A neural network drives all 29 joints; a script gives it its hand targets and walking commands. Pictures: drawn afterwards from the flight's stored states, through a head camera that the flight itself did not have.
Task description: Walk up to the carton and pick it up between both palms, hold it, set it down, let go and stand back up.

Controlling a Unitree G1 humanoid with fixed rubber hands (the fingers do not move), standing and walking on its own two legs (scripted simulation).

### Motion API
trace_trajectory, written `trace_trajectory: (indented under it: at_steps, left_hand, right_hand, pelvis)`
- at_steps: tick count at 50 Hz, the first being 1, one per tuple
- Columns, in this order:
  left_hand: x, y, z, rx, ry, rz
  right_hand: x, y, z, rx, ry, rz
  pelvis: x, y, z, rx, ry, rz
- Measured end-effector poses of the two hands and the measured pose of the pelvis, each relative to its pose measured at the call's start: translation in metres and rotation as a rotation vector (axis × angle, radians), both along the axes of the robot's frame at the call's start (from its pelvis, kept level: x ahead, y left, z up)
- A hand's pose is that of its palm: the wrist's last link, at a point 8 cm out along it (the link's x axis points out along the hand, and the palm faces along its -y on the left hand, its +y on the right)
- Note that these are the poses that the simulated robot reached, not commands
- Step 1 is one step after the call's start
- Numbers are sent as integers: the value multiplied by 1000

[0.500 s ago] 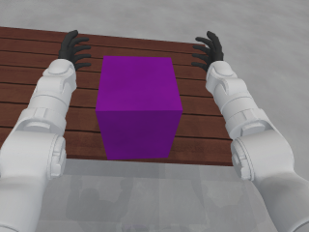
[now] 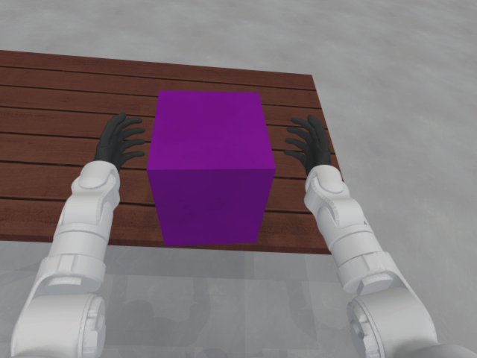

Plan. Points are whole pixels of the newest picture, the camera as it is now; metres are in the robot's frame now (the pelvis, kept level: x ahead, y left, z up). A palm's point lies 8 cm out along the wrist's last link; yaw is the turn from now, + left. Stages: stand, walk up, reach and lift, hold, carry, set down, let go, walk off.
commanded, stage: set down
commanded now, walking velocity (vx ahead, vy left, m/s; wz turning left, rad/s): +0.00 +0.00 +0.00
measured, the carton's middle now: (210, 171) +0.46 +0.05 +0.02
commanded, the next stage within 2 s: none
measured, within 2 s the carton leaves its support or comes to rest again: neither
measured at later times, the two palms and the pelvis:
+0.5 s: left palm (101, 208) +0.34 +0.22 +0.06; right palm (312, 207) +0.34 -0.14 +0.07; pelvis -0.01 +0.01 +0.00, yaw +0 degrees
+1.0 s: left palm (95, 272) +0.25 +0.23 +0.00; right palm (327, 266) +0.26 -0.16 +0.01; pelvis +0.01 +0.01 +0.00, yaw -1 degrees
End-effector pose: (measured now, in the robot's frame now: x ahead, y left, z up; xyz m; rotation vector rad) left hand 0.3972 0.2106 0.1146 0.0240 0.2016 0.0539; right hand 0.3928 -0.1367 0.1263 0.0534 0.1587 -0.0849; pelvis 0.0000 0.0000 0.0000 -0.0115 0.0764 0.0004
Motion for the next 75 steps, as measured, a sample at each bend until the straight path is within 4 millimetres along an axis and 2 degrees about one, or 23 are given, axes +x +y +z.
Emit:
trace_trajectory:
  at_steps: [3, 6, 10, 15, 20, 27, 31, 37, 40, 44, 47, 54, 58, 66, 75]
  left_hand:
    - [-10, -1, 4, -6, -17, -5]
    - [-24, 3, 0, -7, -1, 6]
    - [-44, 15, -16, -5, 32, 40]
    - [-64, 24, -42, -4, 52, 70]
    - [-67, 19, -57, -4, 53, 56]
    - [-59, 12, -49, -1, 3, 23]
    - [-70, 16, -55, -1, 4, 24]
    - [-104, 23, -88, 1, 73, 47]
    - [-122, 22, -101, 7, 92, 51]
    - [-137, 17, -109, 15, 86, 39]
    - [-142, 15, -112, 24, 74, 29]
    - [-146, 24, -120, 34, 78, 46]
    - [-151, 26, -128, 44, 113, 42]
    - [-166, 19, -144, 55, 221, 6]
    - [-181, 28, -157, 79, 335, 41]
  right_hand:
    - [-10, -6, 1, -18, 3, -19]
    - [-25, -14, -14, -37, 54, -38]
    - [-48, -19, -44, -40, 133, -48]
    - [-67, -8, -69, 1, 148, -28]
    - [-63, 4, -69, 14, 102, -14]
    - [-52, -1, -58, -19, 50, -29]
    - [-67, -7, -73, -28, 77, -35]
    - [-104, -16, -110, -30, 152, -45]
    - [-117, -20, -114, -24, 136, -52]
    - [-125, -24, -109, -29, 80, -49]
    - [-128, -26, -111, -44, 75, -34]
    - [-147, -27, -138, -72, 191, 5]
    - [-159, -30, -147, -75, 223, -10]
    - [-173, -40, -155, -103, 255, -28]
    - [-182, -44, -166, -126, 341, -3]
  pelvis:
    - [1, 1, 1, 2, -38, -7]
    - [1, 1, 1, 4, -89, -12]
    - [-3, 2, 1, 5, -132, -11]
    - [-9, 4, 0, 4, -116, -5]
    - [-14, 8, -2, 3, -60, -2]
    - [-6, 15, -1, 2, -41, -11]
    - [6, 16, 1, 2, -76, -17]
    - [15, 17, 1, 1, -120, -14]
    - [16, 17, 1, 1, -119, -13]
    - [15, 16, 0, 1, -103, -15]
    - [13, 16, 0, 2, -95, -17]
    - [11, 13, -1, 7, -100, -15]
    - [11, 13, -1, 8, -106, -16]
    - [13, 16, -1, 7, -117, -27]
    - [15, 15, 0, 10, -125, -26]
